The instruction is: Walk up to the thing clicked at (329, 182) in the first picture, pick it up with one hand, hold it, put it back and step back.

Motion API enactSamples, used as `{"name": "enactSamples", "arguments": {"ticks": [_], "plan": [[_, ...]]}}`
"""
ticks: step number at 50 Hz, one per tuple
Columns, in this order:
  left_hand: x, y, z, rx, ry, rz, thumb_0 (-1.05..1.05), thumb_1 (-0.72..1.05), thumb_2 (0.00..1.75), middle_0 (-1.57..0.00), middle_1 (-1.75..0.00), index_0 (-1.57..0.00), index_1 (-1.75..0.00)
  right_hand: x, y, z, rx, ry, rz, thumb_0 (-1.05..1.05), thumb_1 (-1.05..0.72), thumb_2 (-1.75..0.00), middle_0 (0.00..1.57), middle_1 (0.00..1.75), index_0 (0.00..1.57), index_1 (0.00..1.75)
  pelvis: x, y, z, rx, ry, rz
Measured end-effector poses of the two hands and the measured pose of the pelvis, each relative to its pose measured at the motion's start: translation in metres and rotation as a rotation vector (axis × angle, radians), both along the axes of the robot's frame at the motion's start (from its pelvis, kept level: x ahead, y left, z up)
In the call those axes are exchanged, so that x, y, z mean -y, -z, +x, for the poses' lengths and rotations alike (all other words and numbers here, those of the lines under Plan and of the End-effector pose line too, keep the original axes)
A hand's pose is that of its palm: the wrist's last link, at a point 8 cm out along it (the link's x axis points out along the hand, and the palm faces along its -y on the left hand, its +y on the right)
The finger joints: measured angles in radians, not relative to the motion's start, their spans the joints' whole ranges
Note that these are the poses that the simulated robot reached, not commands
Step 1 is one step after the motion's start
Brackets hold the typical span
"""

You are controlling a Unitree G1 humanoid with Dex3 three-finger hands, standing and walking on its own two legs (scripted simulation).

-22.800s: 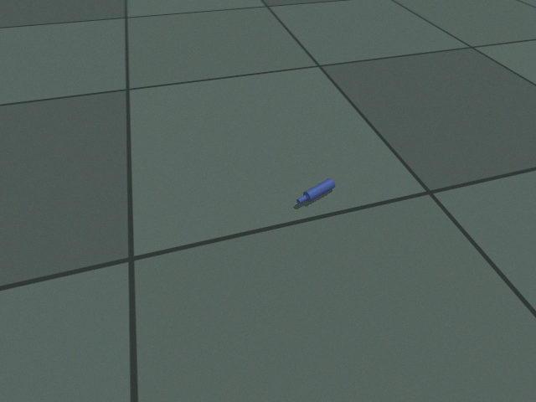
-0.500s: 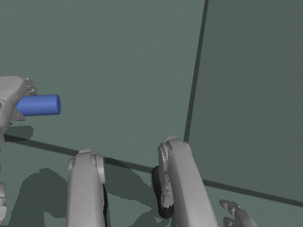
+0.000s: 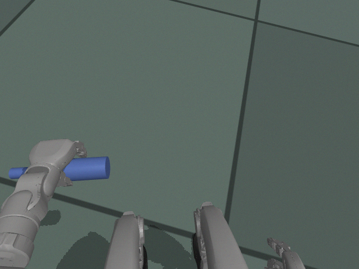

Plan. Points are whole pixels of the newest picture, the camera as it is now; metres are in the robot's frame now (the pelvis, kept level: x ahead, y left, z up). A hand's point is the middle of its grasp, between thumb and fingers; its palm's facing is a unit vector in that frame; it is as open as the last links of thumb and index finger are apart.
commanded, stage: lift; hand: left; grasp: from above
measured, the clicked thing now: (61, 170) +0.39 +0.27 -0.13
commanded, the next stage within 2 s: hold in 0.62 s
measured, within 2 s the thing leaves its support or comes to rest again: neither
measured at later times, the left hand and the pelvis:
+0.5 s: hand (53, 158) +0.35 +0.21 +0.04, palm faces -0.47 -0.06 -0.88, open 8.6 cm; pelvis +0.03 -0.01 +0.13, yaw +1 degrees
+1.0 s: hand (37, 138) +0.36 +0.22 +0.10, palm faces -0.48 -0.05 -0.87, open 8.5 cm; pelvis +0.07 -0.01 +0.17, yaw +0 degrees
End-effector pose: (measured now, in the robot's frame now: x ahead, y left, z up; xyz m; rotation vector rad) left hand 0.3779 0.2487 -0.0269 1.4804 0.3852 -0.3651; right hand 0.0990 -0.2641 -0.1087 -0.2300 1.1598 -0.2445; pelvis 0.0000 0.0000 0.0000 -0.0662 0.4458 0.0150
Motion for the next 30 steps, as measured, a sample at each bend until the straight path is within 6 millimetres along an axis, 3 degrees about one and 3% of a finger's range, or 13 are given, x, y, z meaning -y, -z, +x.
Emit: {"name": "enactSamples", "arguments": {"ticks": [6, 13, 30], "plan": [[0.013, -0.044, -0.012, -0.012, -0.002, 0.003, -0.01, 0.24, 0.31, -0.78, -0.42, -0.83, -0.36, 0.003, -0.040, 0.002, 0.037, 0.020, 0.009, 0.01, -0.90, -0.89, 0.20, 0.30, 0.20, 0.30, 0.005, -0.042, 0.008, 0.070, 0.002, 0.017], [0.024, -0.080, -0.019, -0.012, -0.013, 0.015, -0.01, 0.24, 0.31, -0.77, -0.43, -0.82, -0.38, 0.010, -0.078, 0.004, 0.064, 0.028, 0.004, 0.01, -0.90, -0.89, 0.20, 0.30, 0.20, 0.30, 0.010, -0.080, 0.018, 0.135, 0.003, 0.029], [0.031, -0.142, -0.018, -0.012, -0.038, 0.017, -0.01, 0.24, 0.30, -0.76, -0.46, -0.81, -0.40, 0.011, -0.137, 0.022, 0.090, 0.027, 0.016, 0.01, -0.90, -0.89, 0.20, 0.30, 0.20, 0.30, 0.011, -0.139, 0.040, 0.246, 0.009, 0.047]]}}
